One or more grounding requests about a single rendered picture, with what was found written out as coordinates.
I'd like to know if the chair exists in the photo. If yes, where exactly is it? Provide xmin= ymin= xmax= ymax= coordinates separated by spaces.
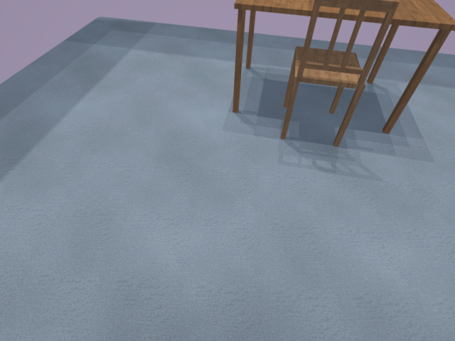
xmin=281 ymin=0 xmax=399 ymax=147

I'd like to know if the table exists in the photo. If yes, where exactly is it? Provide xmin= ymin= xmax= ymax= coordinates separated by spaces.
xmin=232 ymin=0 xmax=455 ymax=134

